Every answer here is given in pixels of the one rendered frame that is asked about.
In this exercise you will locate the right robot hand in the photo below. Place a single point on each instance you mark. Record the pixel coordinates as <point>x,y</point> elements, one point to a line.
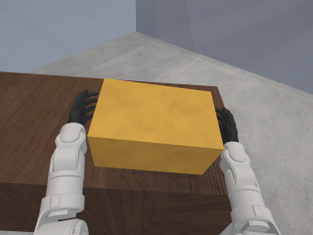
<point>227,126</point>

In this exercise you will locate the carton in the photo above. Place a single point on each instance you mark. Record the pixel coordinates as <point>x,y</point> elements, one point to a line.
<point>154,127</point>

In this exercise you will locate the left robot forearm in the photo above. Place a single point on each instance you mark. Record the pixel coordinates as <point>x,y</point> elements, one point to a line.
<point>64,194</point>

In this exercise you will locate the pedestal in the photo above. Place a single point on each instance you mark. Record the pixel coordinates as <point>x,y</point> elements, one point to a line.
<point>117,201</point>

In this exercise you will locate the right robot forearm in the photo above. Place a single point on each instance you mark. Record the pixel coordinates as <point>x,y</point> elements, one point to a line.
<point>248,209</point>

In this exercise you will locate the left robot hand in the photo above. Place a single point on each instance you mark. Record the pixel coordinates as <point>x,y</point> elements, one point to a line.
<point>78,110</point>

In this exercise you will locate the left robot upper arm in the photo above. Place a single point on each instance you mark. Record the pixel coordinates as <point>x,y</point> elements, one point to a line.
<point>74,226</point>

